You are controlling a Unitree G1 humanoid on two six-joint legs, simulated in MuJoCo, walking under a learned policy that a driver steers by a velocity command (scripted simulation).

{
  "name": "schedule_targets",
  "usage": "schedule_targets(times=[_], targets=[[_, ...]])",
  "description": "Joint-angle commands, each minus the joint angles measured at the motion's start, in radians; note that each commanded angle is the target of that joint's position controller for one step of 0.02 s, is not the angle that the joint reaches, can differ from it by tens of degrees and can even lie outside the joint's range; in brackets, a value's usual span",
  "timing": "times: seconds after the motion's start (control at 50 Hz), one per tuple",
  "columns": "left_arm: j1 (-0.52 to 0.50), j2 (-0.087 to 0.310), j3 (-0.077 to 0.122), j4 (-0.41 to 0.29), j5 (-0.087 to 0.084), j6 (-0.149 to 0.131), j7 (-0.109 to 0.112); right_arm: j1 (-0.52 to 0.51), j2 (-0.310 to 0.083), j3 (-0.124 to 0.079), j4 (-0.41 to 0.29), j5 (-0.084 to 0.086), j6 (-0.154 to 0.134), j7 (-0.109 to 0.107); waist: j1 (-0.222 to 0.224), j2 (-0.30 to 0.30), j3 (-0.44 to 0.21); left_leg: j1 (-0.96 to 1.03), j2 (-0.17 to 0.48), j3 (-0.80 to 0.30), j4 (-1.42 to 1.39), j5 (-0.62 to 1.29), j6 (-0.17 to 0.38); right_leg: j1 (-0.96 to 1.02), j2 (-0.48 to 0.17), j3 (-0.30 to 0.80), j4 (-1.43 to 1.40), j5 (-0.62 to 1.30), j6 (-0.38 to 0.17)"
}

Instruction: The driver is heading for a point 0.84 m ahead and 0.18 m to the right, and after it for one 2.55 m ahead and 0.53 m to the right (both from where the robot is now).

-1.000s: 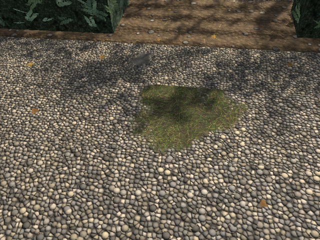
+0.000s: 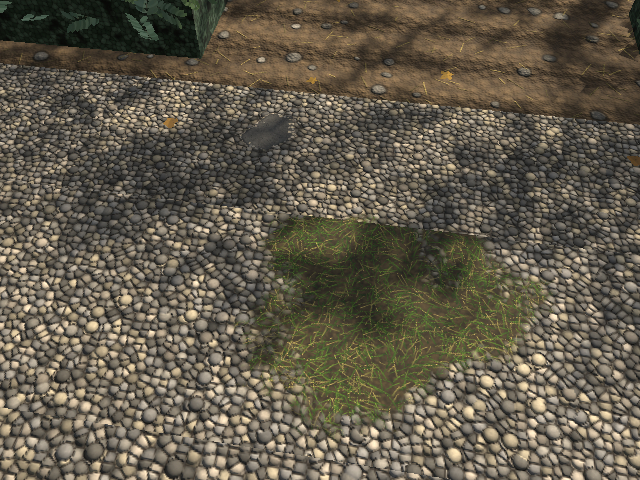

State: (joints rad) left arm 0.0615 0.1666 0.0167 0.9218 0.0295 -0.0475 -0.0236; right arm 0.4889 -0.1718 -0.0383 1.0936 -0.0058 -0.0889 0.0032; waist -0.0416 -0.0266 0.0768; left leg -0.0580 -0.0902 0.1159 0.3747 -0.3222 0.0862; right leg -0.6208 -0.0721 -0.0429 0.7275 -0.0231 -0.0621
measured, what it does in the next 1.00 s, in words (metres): walks ahead: right foot, then left foot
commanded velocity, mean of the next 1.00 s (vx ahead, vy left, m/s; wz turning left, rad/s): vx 0.50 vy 0.00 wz -0.11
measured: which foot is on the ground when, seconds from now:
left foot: down 0.00-0.14, up 0.16-0.60, down 0.62-1.00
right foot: up 0.00-0.10, down 0.12-0.64, up 0.66-1.00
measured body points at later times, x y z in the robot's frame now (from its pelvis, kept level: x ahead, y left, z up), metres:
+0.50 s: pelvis +0.26 -0.02 +0.01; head +0.28 -0.02 +0.46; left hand +0.19 +0.21 -0.14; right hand +0.41 -0.26 -0.12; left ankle +0.40 +0.12 -0.69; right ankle +0.19 -0.10 -0.73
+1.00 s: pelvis +0.52 +0.02 -0.02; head +0.54 +0.02 +0.43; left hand +0.68 +0.26 -0.15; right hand +0.44 -0.22 -0.16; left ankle +0.39 +0.10 -0.73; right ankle +0.68 -0.11 -0.71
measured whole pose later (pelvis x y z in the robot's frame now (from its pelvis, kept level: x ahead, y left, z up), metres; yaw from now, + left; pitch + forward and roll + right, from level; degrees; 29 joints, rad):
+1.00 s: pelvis +0.52 +0.02 -0.02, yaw -7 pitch -1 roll +1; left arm 0.12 0.25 0.09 0.92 0.03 -0.01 -0.06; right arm 0.43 -0.20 -0.04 1.05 -0.03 -0.15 -0.02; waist -0.04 -0.03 0.06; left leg 0.02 -0.03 0.22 0.48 -0.49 0.05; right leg -0.60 -0.03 0.00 0.66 0.39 -0.09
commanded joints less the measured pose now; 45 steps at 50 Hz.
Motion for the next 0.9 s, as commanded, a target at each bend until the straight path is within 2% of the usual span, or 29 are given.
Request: schedule_targets(times=[0.02, 0.06, 0.08, 0.1, 0.12, 0.14, 0.16, 0.18, 0.2, 0.24, 0.26, 0.3, 0.4, 0.46, 0.48, 0.52, 0.58, 0.6, 0.62, 0.64, 0.66, 0.68, 0.7, 0.72, 0.76, 0.82, 0.84, 0.86, 0.9], targets=[[-0.040, 0.065, 0.014, -0.058, 0.001, -0.002, -0.002, 0.043, -0.123, -0.017, -0.038, -0.007, 0.000, -0.007, 0.024, 0.065, 0.044, -0.047, 0.330, -0.189, -0.147, 0.504, 0.126, 0.089, 0.013, -0.029, -0.056, -0.033, -0.034], [-0.046, 0.068, 0.023, -0.066, -0.002, -0.010, -0.003, 0.065, -0.134, -0.019, -0.026, -0.024, 0.011, -0.013, 0.025, 0.064, 0.049, 0.046, 0.337, -0.181, -0.082, 0.601, 0.127, 0.094, 0.039, -0.040, -0.110, -0.129, -0.055], [0.009, 0.074, 0.029, -0.050, -0.005, -0.016, 0.000, 0.062, -0.139, -0.020, -0.028, -0.026, 0.013, -0.014, 0.047, 0.071, 0.019, 0.064, 0.327, -0.160, -0.008, 0.709, 0.114, 0.179, 0.068, -0.051, -0.149, -0.168, -0.066], [0.145, 0.081, 0.041, -0.005, -0.003, -0.029, 0.005, 0.045, -0.140, -0.020, -0.029, -0.023, 0.018, -0.014, 0.108, 0.061, -0.043, 0.043, 0.286, -0.118, 0.150, 0.793, 0.095, 0.351, 0.106, -0.068, -0.210, -0.157, -0.080], [0.335, 0.135, 0.062, 0.053, 0.010, -0.041, 0.014, 0.038, -0.128, -0.016, -0.043, -0.016, 0.017, -0.013, 0.177, 0.022, -0.144, -0.092, 0.234, -0.074, 0.386, 0.689, 0.065, 0.602, 0.034, 0.038, -0.240, -0.170, -0.120], [0.474, 0.254, 0.094, 0.060, 0.028, -0.042, 0.023, 0.110, -0.048, 0.003, -0.080, 0.024, 0.015, -0.004, 0.182, -0.159, -0.309, -0.411, 0.096, 0.007, 0.801, 0.214, 0.007, 0.907, -0.285, 0.502, -0.321, -0.295, -0.250], [0.450, 0.245, 0.095, 0.070, -0.012, -0.017, 0.016, 0.051, -0.126, -0.023, -0.085, 0.004, 0.013, -0.004, 0.188, -0.114, -0.310, -0.581, 0.027, -0.100, 0.943, -0.200, 0.009, 0.911, -0.346, 0.745, -0.462, -0.372, -0.284], [0.350, 0.211, 0.083, 0.062, -0.022, -0.008, 0.017, -0.043, -0.137, -0.033, -0.115, -0.005, 0.015, -0.006, 0.143, -0.063, -0.132, -0.684, 0.092, -0.138, 0.984, -0.142, 0.013, 0.794, -0.316, 0.600, -0.469, -0.416, -0.257], [0.277, 0.157, 0.069, 0.049, -0.019, -0.011, 0.014, -0.103, -0.124, -0.033, -0.136, -0.007, 0.011, -0.004, 0.117, -0.016, -0.049, -0.661, 0.127, -0.150, 0.935, -0.067, 0.013, 0.649, -0.277, 0.483, -0.497, -0.314, -0.224], [0.219, 0.084, 0.048, 0.057, -0.018, -0.025, 0.020, -0.063, -0.076, -0.032, -0.115, -0.017, 0.028, -0.004, 0.031, -0.028, 0.006, -0.520, 0.178, -0.154, 0.785, 0.002, -0.007, 0.456, -0.182, 0.296, -0.539, -0.155, -0.146], [0.232, 0.075, 0.045, 0.066, -0.015, -0.033, 0.024, -0.045, -0.054, -0.029, -0.103, -0.020, 0.042, -0.002, 0.017, -0.043, -0.005, -0.466, 0.177, -0.148, 0.760, 0.016, -0.019, 0.417, -0.162, 0.255, -0.546, -0.098, -0.140], [0.281, 0.098, 0.049, 0.083, -0.015, -0.050, 0.024, -0.084, -0.059, -0.033, -0.116, -0.023, 0.062, 0.003, 0.005, -0.035, -0.012, -0.469, 0.173, -0.133, 0.710, 0.072, -0.035, 0.414, -0.141, 0.205, -0.565, -0.017, -0.146], [0.313, 0.128, 0.044, 0.082, -0.029, -0.056, 0.030, -0.361, -0.063, -0.027, -0.225, -0.016, 0.055, 0.018, 0.033, -0.027, 0.031, -0.489, 0.171, -0.087, 0.353, 0.310, -0.060, 0.427, -0.080, 0.090, -0.612, 0.129, -0.128], [0.376, 0.137, 0.044, 0.101, -0.019, -0.054, 0.023, -0.410, -0.053, -0.013, -0.241, -0.016, 0.061, 0.022, 0.059, -0.058, -0.007, -0.389, 0.132, -0.040, 0.299, 0.336, -0.062, 0.457, -0.073, 0.039, -0.588, 0.205, -0.121], [0.413, 0.146, 0.047, 0.119, -0.007, -0.054, 0.026, -0.358, -0.073, -0.019, -0.218, -0.024, 0.062, 0.023, 0.050, -0.080, -0.025, -0.421, 0.161, -0.079, 0.397, 0.386, -0.042, 0.534, -0.133, 0.061, -0.549, 0.265, -0.138], [0.425, 0.141, 0.046, 0.114, -0.001, -0.053, 0.032, -0.357, -0.114, -0.031, -0.209, -0.031, 0.053, 0.021, 0.054, -0.031, -0.031, -0.485, 0.159, -0.069, 0.445, 0.350, -0.017, 0.620, -0.156, 0.060, -0.484, 0.258, -0.153], [0.395, 0.173, 0.058, 0.102, 0.005, -0.040, 0.040, -0.375, -0.123, -0.036, -0.223, -0.032, 0.042, 0.025, 0.035, -0.040, 0.014, -0.459, 0.160, -0.098, 0.320, 0.106, 0.017, 0.673, -0.189, 0.088, -0.394, 0.390, -0.147], [0.353, 0.176, 0.060, 0.084, 0.010, -0.039, 0.037, -0.255, -0.129, -0.046, -0.168, -0.031, 0.037, 0.023, -0.009, -0.028, -0.039, -0.291, 0.097, -0.019, 0.347, 0.120, 0.032, 0.611, -0.148, 0.033, -0.273, 0.520, -0.133], [0.328, 0.172, 0.062, 0.078, 0.002, -0.039, 0.030, -0.067, -0.134, -0.057, -0.102, -0.034, 0.030, 0.024, -0.090, -0.026, -0.103, -0.076, 0.065, -0.011, 0.271, 0.127, 0.049, 0.524, -0.107, 0.008, -0.060, 0.549, -0.115], [0.365, 0.143, 0.057, 0.077, -0.016, -0.040, 0.028, 0.027, -0.207, -0.079, -0.076, -0.051, 0.018, 0.018, -0.120, 0.106, -0.138, 0.108, 0.175, -0.178, 0.083, 0.172, 0.097, 0.367, -0.027, -0.019, 0.243, 0.354, -0.073], [0.435, 0.049, 0.042, 0.067, -0.010, -0.039, 0.022, 0.024, -0.267, -0.088, -0.077, -0.047, 0.013, 0.016, -0.040, 0.318, -0.187, 0.296, 0.417, -0.522, 0.032, 0.259, 0.170, 0.069, 0.118, -0.021, 0.605, -0.514, -0.035], [0.421, 0.105, 0.055, 0.053, -0.017, -0.045, 0.031, 0.007, -0.259, -0.081, -0.093, -0.002, 0.013, 0.018, -0.050, 0.244, -0.168, 0.249, 0.468, -0.675, -0.079, 0.284, 0.222, -0.082, 0.137, 0.103, 0.645, -0.496, -0.042], [0.318, 0.169, 0.076, 0.042, -0.033, -0.036, 0.031, -0.082, -0.209, -0.066, -0.110, -0.007, 0.006, 0.021, -0.018, 0.117, -0.057, 0.153, 0.454, -0.556, -0.080, 0.264, 0.202, -0.112, 0.066, 0.130, 0.614, -0.411, -0.047], [0.295, 0.170, 0.082, 0.040, -0.036, -0.028, 0.024, -0.154, -0.168, -0.052, -0.128, -0.012, -0.001, 0.022, 0.008, 0.078, -0.013, 0.038, 0.427, -0.458, -0.091, 0.369, 0.177, -0.051, 0.043, 0.141, 0.546, -0.352, -0.041], [0.304, 0.130, 0.083, 0.044, -0.010, 0.009, 0.016, -0.181, -0.139, -0.038, -0.125, -0.009, -0.019, 0.014, 0.062, 0.081, 0.011, -0.077, 0.386, -0.325, -0.140, 0.389, 0.133, 0.051, 0.000, 0.141, 0.436, -0.307, -0.017], [0.253, 0.111, 0.083, 0.028, 0.016, 0.052, -0.003, -0.113, -0.168, -0.044, -0.093, -0.027, -0.037, -0.003, 0.053, 0.078, 0.004, -0.033, 0.344, -0.181, -0.118, 0.476, 0.104, 0.011, 0.019, 0.093, 0.392, -0.138, -0.010], [0.230, 0.109, 0.083, 0.020, 0.016, 0.057, -0.008, -0.088, -0.162, -0.041, -0.090, -0.024, -0.040, -0.005, 0.048, 0.073, -0.002, -0.018, 0.337, -0.143, -0.105, 0.520, 0.093, -0.015, 0.023, 0.087, 0.371, -0.089, -0.014], [0.136, 0.107, 0.084, -0.012, -0.005, 0.042, -0.010, -0.113, -0.128, -0.030, -0.084, -0.016, -0.057, -0.008, 0.051, 0.088, 0.028, 0.002, 0.284, -0.091, -0.122, 0.386, 0.035, -0.071, 0.018, 0.096, 0.239, 0.024, -0.017], [0.028, 0.106, 0.078, -0.050, -0.007, 0.028, -0.019, -0.122, -0.138, -0.029, -0.088, -0.020, -0.076, -0.015, 0.035, 0.094, 0.061, -0.093, 0.254, -0.048, -0.135, 0.230, 0.027, -0.008, 0.045, 0.052, 0.044, 0.231, -0.013]])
